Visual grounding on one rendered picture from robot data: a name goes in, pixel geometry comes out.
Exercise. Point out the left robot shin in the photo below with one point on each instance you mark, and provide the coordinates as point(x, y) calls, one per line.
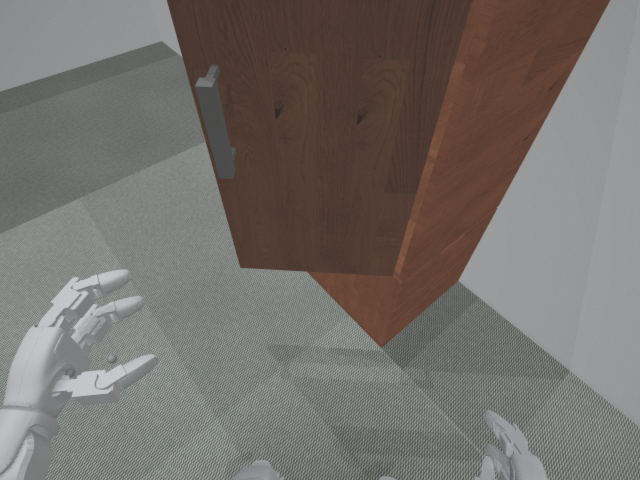
point(261, 463)

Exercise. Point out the robot right hand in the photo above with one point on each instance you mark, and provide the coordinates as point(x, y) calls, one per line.
point(522, 465)

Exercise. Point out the robot left hand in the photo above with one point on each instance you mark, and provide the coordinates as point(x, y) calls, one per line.
point(37, 374)

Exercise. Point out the left robot forearm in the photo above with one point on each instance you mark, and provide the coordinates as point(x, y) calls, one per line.
point(26, 436)

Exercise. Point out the cupboard door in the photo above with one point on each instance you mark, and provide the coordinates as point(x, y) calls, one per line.
point(331, 106)

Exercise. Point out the handle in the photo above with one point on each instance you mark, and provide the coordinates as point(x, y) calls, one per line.
point(212, 112)

